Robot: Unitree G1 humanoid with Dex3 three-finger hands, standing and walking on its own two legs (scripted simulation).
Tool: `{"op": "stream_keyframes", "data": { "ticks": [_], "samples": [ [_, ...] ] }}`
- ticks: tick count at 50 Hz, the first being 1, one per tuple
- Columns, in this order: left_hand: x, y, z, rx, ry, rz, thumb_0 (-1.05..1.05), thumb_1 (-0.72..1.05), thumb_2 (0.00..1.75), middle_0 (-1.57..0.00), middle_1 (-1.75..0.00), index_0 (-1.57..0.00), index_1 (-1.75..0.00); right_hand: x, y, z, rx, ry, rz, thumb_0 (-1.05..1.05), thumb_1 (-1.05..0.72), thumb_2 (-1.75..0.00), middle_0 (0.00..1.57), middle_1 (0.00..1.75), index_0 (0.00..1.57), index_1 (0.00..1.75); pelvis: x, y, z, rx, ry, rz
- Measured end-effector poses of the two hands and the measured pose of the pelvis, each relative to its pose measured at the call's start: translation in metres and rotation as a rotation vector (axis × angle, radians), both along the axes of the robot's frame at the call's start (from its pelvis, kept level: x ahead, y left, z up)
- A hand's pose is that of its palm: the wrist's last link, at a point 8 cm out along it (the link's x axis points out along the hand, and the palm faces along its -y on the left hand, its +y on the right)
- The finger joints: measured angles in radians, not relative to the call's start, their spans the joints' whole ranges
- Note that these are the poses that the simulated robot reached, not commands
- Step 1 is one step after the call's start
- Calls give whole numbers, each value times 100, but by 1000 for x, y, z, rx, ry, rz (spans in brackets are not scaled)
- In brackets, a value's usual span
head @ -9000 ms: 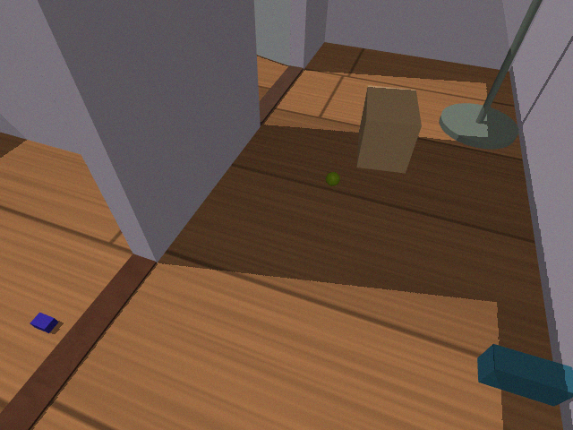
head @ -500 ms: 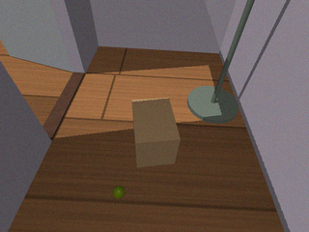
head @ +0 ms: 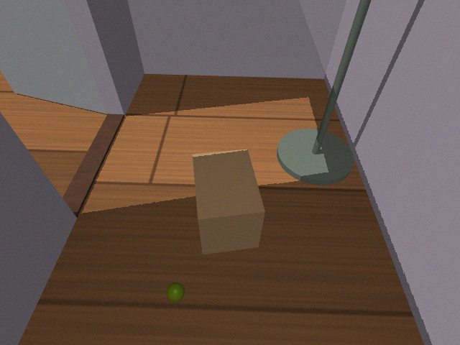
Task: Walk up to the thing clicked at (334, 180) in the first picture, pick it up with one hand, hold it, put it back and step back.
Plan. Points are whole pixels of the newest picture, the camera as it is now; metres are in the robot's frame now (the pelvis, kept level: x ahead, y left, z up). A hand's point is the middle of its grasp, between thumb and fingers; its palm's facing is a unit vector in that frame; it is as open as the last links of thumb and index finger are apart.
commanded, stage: walk up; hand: left
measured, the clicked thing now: (175, 291) +0.47 +0.24 -0.73
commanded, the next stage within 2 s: none
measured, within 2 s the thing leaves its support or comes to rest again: neither
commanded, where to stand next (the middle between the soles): +0.12 +0.00 m, yaw +0 degrees
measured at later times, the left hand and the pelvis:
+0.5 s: hand out of the picture +0.09 +0.27 -0.15, palm faces -0.01 -0.95 -0.33, open 7.3 cm; pelvis +0.02 +0.01 +0.00, yaw +0 degrees
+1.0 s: hand out of the picture +0.15 +0.25 -0.17, palm faces +0.00 -0.93 -0.37, open 7.3 cm; pelvis +0.10 -0.01 -0.01, yaw +0 degrees
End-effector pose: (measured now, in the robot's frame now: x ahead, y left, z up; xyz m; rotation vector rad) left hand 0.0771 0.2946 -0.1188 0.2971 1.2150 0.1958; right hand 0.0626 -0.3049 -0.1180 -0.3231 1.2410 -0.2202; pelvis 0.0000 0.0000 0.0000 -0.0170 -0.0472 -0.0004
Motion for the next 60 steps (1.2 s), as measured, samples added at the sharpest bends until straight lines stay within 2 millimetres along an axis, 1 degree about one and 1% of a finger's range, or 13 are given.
{"op": "stream_keyframes", "data": {
  "ticks": [6,11,23,28,32,35,39,44,47,50,55,58,60],
  "samples": [
    [30,4,4,-3,-60,-12,1,91,89,-21,-30,-21,-30,10,4,6,-12,-17,1,0,-90,-90,20,30,20,30,1,3,1,-1,2,4],
    [39,7,6,-5,-65,-22,0,91,89,-21,-30,-21,-30,20,9,9,-9,-37,14,0,-90,-90,20,30,20,30,3,5,3,0,13,6],
    [12,15,4,-10,1,7,0,91,89,-21,-30,-21,-30,35,14,13,9,-56,44,0,-90,-90,20,30,20,30,16,7,5,16,22,10],
    [0,18,0,25,46,0,1,91,89,-21,-30,-21,-30,26,-6,8,-9,-49,18,0,-90,-90,21,30,21,30,27,-2,-2,31,24,-7],
    [-7,9,4,46,65,14,1,91,89,-21,-30,-20,-30,23,-27,4,-19,4,-13,0,-90,-90,20,30,20,30,44,-14,-4,19,22,1],
    [-12,4,11,49,77,46,1,91,89,-21,-30,-21,-30,33,-33,6,-30,37,5,0,-90,-90,20,30,20,30,58,-17,1,25,21,3],
    [-13,2,14,58,131,59,1,91,89,-21,-30,-21,-30,63,-33,6,-29,37,38,1,-90,-90,20,30,20,30,75,-15,2,26,18,5],
    [8,9,-6,56,168,74,1,91,89,-21,-30,-21,-30,113,-17,-6,-26,-5,64,1,-90,-90,20,30,20,30,98,-8,-13,10,10,4],
    [38,8,-15,49,139,79,1,91,89,-21,-30,-21,-30,140,-4,-9,-12,-55,65,0,-90,-90,20,30,20,30,100,-5,-16,23,2,8],
    [71,3,-14,45,72,40,1,91,89,-21,-30,-21,-30,160,6,-7,10,-118,65,0,-90,-90,20,30,20,30,97,-7,-14,25,2,1],
    [107,-6,-6,63,-43,-20,0,91,89,-21,-30,-21,-30,178,8,-10,34,-202,80,0,-90,-90,20,30,20,30,85,-13,-19,29,5,-20],
    [107,-9,-2,98,-77,-41,0,91,89,-21,-30,-21,-30,178,-2,-17,51,-242,79,0,-90,-90,20,30,21,30,73,-21,-28,32,5,-29],
    [98,-12,0,128,-90,-47,0,91,89,-21,-30,-21,-30,173,-11,-25,59,-254,71,0,-90,-90,21,30,21,30,65,-27,-35,21,3,-32]
  ]
}}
